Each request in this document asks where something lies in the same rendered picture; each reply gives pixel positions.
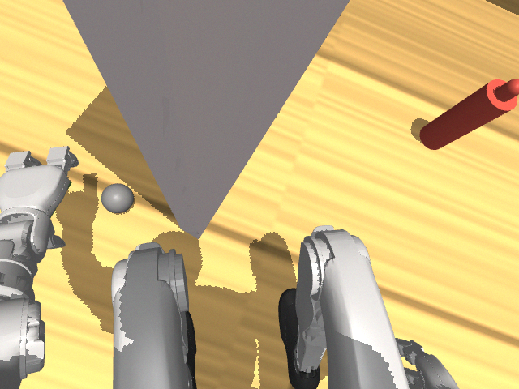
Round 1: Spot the right robot foot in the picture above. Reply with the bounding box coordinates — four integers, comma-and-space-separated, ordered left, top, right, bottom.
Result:
278, 289, 320, 389

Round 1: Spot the left robot hand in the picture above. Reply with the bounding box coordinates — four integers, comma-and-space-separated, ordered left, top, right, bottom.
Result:
0, 146, 79, 249

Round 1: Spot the right robot hand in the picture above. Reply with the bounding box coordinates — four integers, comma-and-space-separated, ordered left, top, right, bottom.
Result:
395, 338, 459, 389

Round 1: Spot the left robot arm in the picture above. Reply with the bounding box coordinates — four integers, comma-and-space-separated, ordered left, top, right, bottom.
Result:
0, 207, 52, 389

